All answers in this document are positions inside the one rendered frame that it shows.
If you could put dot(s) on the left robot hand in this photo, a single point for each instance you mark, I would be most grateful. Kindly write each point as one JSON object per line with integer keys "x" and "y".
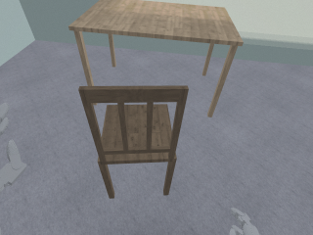
{"x": 15, "y": 167}

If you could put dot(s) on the chair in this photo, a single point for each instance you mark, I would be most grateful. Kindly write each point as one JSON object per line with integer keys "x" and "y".
{"x": 135, "y": 134}

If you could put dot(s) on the table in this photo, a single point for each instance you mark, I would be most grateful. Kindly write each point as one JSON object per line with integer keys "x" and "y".
{"x": 160, "y": 20}

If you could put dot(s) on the right robot hand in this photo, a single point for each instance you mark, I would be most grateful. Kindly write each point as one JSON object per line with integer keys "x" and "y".
{"x": 245, "y": 222}

